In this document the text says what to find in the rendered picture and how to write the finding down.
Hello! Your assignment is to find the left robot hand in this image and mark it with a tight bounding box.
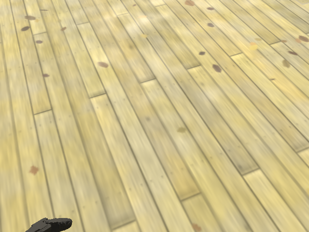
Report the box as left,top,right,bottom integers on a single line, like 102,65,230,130
25,217,72,232

